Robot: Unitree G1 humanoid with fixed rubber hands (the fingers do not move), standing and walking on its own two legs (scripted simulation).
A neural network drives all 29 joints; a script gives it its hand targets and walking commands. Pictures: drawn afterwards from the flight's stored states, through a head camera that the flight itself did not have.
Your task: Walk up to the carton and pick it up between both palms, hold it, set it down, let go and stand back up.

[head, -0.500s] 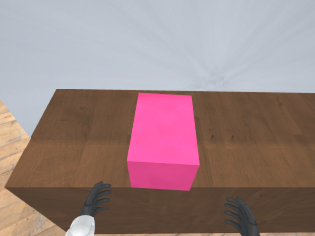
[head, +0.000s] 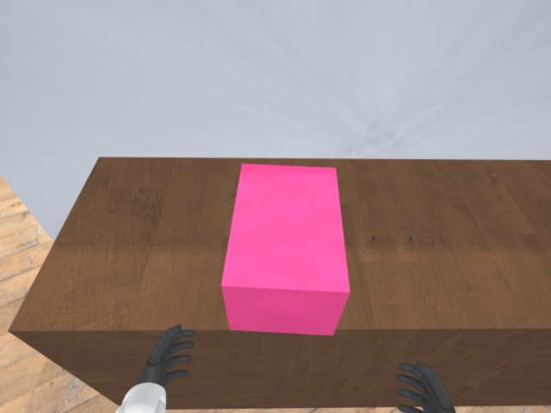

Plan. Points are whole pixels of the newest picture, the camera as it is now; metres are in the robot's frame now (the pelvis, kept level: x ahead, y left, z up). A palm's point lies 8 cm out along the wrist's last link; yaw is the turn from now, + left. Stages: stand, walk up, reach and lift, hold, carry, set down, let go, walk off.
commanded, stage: set down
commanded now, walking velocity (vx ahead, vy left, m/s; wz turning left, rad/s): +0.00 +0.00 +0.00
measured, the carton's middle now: (285, 245) +0.42 +0.01 -0.04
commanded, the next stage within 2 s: let go in 0.32 s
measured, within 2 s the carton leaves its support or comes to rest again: neither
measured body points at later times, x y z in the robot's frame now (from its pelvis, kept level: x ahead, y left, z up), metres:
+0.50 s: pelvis +0.00 +0.00 +0.00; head +0.02 +0.02 +0.45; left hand +0.21 +0.20 -0.08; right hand +0.15 -0.21 -0.09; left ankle +0.02 +0.13 -0.74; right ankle +0.00 -0.12 -0.74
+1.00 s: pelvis +0.01 +0.00 +0.00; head +0.01 +0.02 +0.45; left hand +0.20 +0.23 -0.08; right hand +0.15 -0.24 -0.10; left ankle +0.02 +0.13 -0.74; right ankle +0.00 -0.12 -0.74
